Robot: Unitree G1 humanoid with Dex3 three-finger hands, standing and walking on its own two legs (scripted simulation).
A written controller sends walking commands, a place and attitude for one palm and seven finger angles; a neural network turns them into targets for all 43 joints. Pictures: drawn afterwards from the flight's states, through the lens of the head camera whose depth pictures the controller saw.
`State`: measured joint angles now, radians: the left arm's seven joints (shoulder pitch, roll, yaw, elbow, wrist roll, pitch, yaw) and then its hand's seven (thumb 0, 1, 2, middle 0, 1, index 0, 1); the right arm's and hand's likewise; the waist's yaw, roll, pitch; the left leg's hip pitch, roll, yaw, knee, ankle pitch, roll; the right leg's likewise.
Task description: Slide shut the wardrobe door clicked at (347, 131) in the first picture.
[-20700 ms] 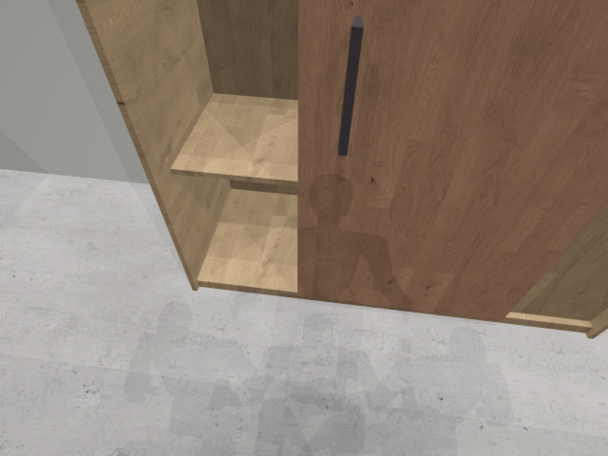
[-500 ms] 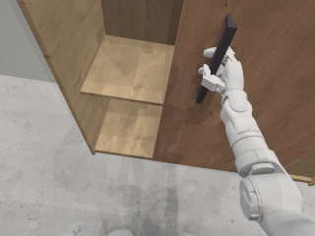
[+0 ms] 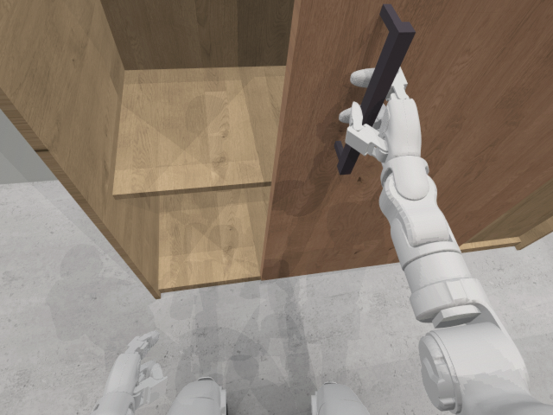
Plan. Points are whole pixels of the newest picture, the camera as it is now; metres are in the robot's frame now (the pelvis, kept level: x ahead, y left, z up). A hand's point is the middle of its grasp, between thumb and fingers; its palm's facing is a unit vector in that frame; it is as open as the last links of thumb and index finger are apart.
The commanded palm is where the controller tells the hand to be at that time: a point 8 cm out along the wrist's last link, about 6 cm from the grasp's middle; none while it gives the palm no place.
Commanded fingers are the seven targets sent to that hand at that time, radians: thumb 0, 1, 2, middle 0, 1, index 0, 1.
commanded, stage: step sideways, sliding the door along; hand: right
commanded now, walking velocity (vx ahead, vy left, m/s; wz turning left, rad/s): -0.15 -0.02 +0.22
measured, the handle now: (362, 104) +0.51 -0.11 +0.13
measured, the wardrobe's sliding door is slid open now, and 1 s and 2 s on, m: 0.35 0.06 0.00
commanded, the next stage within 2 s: stop walking and hold the door there in 1.76 s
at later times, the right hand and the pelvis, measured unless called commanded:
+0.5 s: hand (256, 141) +0.42 +0.04 +0.14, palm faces -0.15 +0.99 -0.08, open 6.2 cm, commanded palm +0.40 +0.07 +0.14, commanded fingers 0.00 -0.90 -0.90 0.45 1.40 0.45 1.40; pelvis +0.06 +0.07 +0.01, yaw -3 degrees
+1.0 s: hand (139, 146) +0.40 +0.18 +0.13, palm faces -0.39 +0.90 -0.21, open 6.4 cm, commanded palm +0.40 +0.16 +0.14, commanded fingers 0.00 -0.90 -0.90 0.45 1.40 0.45 1.40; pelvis +0.05 +0.15 +0.00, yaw +8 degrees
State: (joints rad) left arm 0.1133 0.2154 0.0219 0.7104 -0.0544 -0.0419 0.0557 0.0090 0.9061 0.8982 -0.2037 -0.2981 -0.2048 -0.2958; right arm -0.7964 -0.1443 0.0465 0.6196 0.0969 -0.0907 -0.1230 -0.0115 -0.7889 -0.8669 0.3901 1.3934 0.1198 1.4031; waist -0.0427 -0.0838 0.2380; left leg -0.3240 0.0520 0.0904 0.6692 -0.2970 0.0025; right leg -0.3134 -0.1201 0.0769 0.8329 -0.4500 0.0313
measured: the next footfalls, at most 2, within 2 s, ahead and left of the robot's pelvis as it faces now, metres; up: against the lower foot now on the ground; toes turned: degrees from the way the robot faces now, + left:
right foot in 0.04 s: +0.03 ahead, -0.17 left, +0.00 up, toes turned -3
right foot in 0.42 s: +0.06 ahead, -0.07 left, +0.00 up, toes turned -10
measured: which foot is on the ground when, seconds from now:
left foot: down 0.00-0.44, up 0.46-0.60, down 0.62-0.84, up 0.86-0.98, down 1.00-1.00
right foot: up 0.00-0.02, down 0.04-0.22, up 0.24-0.40, down 0.42-1.00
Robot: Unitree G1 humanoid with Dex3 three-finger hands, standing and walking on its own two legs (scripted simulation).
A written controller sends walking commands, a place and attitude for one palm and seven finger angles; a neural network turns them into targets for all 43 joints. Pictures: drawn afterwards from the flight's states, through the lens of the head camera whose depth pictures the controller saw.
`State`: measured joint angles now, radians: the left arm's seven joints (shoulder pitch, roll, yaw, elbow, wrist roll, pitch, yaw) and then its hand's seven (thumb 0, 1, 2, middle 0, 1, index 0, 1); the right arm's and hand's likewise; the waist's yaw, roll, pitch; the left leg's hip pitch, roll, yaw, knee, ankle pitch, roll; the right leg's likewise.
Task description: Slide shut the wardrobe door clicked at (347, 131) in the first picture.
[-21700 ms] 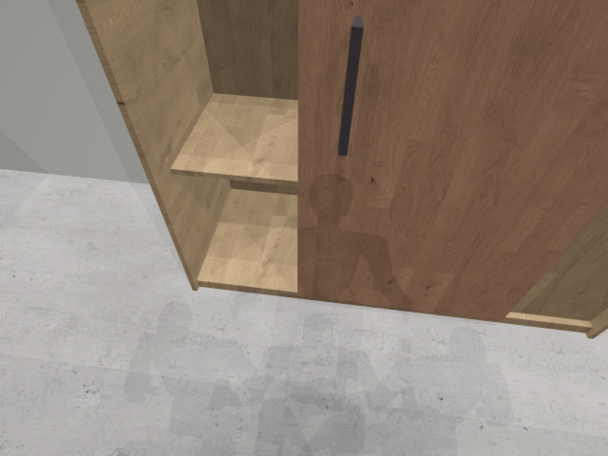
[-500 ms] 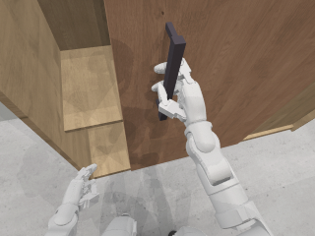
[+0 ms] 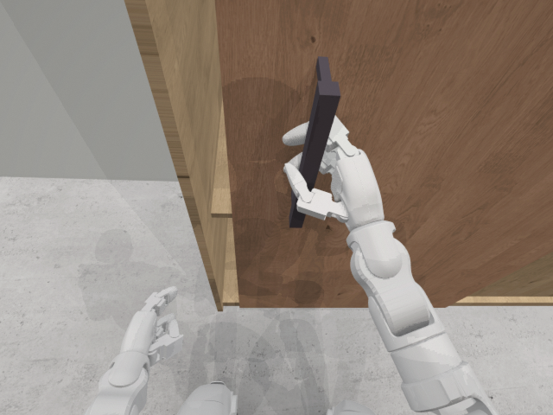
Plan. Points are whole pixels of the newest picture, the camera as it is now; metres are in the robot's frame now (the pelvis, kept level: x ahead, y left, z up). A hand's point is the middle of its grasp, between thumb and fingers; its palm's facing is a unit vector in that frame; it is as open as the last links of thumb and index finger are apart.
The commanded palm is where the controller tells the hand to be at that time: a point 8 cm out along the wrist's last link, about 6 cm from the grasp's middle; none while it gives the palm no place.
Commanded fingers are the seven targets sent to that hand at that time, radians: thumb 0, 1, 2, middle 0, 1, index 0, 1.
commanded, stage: step sideways, sliding the door along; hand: right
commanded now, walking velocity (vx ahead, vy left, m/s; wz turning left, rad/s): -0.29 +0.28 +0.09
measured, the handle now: (306, 159) +0.40 -0.02 +0.13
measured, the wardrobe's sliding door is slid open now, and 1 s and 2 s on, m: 0.06 0.00 0.00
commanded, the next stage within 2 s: stop walking and hold the door there in 0.76 s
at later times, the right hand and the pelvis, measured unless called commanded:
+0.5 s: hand (238, 190) +0.34 +0.06 +0.14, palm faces +0.01 +0.99 -0.14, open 6.2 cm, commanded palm +0.32 +0.07 +0.14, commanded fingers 0.00 -0.90 -0.90 0.45 1.40 0.45 1.40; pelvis -0.09 +0.13 -0.01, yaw +3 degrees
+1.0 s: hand (238, 185) +0.35 +0.07 +0.13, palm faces +0.33 +0.90 -0.27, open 6.3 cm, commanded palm +0.32 +0.03 +0.13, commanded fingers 0.00 -0.90 -0.90 0.45 1.40 0.45 1.40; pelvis -0.07 +0.32 -0.02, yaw +2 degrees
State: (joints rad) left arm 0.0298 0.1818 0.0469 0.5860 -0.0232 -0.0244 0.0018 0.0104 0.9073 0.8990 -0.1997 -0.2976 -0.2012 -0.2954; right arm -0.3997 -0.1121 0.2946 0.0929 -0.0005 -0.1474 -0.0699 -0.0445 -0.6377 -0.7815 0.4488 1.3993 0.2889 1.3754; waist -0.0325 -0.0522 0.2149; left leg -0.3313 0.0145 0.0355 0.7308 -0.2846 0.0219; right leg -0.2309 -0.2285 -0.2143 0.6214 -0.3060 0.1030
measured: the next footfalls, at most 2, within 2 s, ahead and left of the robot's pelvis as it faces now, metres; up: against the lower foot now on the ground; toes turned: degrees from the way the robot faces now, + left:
right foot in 0.22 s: +0.01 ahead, -0.12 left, +0.00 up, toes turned -6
left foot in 0.42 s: -0.08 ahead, +0.23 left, +0.00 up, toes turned +7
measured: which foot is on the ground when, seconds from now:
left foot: down 0.00-0.24, up 0.26-0.40, down 0.42-0.66, up 0.68-0.96, down 0.98-1.00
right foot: down 0.00-0.04, up 0.06-0.20, down 0.22-0.48, up 0.50-0.62, down 0.64-0.98, up 1.00-1.00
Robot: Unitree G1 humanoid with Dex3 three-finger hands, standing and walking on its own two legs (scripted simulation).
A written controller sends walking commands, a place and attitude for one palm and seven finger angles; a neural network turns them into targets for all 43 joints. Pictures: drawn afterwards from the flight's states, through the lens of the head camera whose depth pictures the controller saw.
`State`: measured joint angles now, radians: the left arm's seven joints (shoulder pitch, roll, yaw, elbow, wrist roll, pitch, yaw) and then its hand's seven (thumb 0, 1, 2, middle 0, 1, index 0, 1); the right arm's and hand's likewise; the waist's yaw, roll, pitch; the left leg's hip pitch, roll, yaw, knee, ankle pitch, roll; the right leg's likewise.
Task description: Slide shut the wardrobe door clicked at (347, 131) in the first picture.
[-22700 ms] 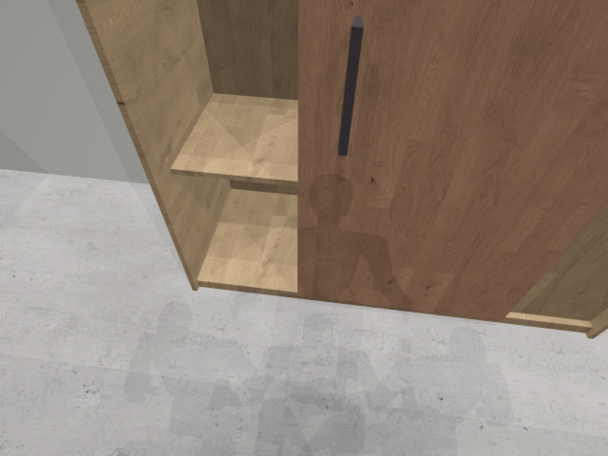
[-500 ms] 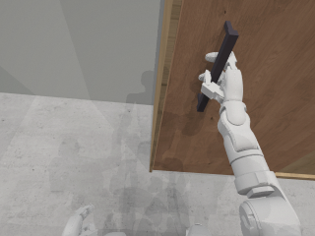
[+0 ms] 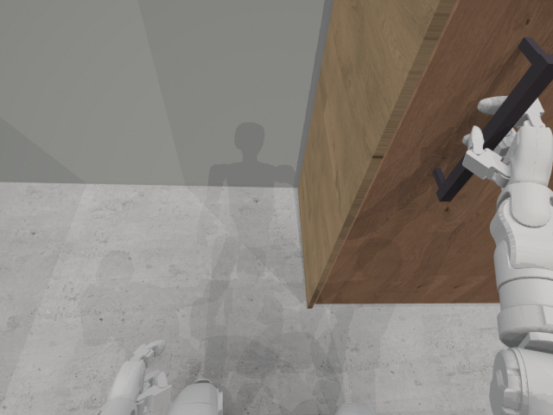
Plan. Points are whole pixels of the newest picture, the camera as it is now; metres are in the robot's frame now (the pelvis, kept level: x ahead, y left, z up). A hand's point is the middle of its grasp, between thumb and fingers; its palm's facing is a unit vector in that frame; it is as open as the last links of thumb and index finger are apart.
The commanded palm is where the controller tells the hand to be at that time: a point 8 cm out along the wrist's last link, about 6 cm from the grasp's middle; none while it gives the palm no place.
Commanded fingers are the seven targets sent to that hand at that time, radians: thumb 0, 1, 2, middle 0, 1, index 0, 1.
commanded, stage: stop walking and hold the door there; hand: right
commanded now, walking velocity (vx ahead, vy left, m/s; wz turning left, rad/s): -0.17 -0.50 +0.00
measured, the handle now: (480, 133) +0.46 -0.29 +0.15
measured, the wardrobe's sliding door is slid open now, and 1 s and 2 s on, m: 0.00 0.00 0.00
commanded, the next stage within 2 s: none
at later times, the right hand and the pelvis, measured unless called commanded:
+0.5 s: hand (477, 152) +0.41 -0.27 +0.16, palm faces +0.37 +0.89 -0.27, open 5.8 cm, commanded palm +0.37 -0.31 +0.15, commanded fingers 0.00 -0.90 -0.90 0.45 1.40 0.45 1.40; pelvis +0.00 +0.00 +0.03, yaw +4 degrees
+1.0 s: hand (475, 152) +0.42 -0.27 +0.16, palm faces +0.39 +0.87 -0.29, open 5.8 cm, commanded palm +0.37 -0.31 +0.15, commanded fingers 0.00 -0.90 -0.90 0.45 1.40 0.45 1.40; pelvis +0.02 +0.01 +0.03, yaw +6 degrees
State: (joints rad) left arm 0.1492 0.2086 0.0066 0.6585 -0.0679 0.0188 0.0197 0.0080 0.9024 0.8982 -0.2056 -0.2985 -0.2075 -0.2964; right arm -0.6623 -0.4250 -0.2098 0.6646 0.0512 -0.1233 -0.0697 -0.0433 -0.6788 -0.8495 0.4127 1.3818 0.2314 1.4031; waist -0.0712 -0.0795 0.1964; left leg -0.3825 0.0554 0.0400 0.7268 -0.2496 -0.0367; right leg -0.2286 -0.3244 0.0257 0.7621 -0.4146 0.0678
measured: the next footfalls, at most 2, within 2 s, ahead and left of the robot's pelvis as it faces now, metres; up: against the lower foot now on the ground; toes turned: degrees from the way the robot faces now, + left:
right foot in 0.38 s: +0.06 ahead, -0.10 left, +0.00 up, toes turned -3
left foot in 1.76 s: +0.00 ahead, +0.04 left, +0.00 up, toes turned +14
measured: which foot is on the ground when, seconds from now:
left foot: down 0.00-1.00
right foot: up 0.00-0.36, down 0.38-1.00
